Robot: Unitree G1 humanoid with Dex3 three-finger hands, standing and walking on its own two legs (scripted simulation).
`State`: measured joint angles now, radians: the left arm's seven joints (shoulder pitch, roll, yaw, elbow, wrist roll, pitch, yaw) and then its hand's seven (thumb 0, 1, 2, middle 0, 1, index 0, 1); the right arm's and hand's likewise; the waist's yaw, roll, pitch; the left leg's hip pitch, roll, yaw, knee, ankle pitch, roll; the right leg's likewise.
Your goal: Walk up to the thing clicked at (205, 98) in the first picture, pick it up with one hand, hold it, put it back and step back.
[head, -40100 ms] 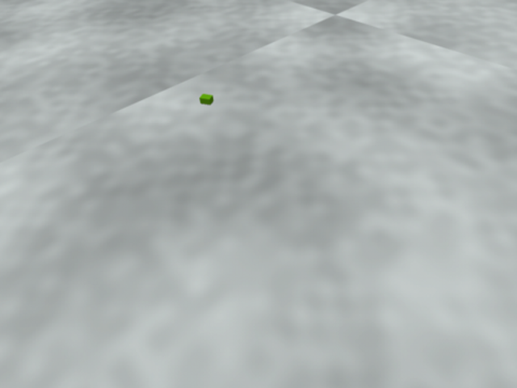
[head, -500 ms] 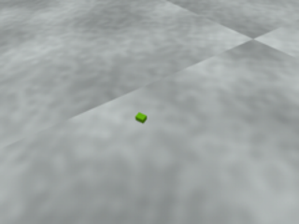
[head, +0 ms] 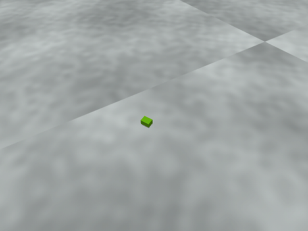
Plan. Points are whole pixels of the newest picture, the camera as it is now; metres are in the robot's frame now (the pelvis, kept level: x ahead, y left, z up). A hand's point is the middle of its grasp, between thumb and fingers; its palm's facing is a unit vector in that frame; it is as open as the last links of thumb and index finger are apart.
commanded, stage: step back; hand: left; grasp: from above
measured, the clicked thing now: (146, 121) +1.06 +0.15 -0.74
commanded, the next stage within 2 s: stand in 0.30 s
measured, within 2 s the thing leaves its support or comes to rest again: neither
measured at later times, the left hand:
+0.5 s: hand out of the picture +0.13 +0.25 -0.13, palm faces -0.03 -0.94 -0.34, open 7.4 cm
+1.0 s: hand out of the picture +0.07 +0.26 -0.14, palm faces -0.03 -0.94 -0.35, open 7.4 cm
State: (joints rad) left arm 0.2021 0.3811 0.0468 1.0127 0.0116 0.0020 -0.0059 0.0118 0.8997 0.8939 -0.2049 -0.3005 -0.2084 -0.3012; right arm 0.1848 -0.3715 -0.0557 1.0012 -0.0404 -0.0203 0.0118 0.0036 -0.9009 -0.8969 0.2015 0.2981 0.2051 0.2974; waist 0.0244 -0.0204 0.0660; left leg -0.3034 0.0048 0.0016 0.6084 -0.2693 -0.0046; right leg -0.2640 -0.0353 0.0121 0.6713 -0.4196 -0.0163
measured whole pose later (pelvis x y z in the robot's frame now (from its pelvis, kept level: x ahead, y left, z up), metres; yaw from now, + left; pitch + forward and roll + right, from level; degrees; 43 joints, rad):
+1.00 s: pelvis +0.00 +0.00 +0.02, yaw +0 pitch -2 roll +0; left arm 0.12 0.36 0.00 1.16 0.01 -0.01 -0.01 0.01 0.90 0.89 -0.20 -0.30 -0.21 -0.30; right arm 0.11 -0.35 -0.01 1.16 -0.02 0.00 0.02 0.00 -0.90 -0.90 0.20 0.30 0.21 0.30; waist -0.01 0.01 0.05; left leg -0.17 0.02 0.00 0.33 -0.13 -0.02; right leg -0.10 -0.02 0.00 0.33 -0.19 0.02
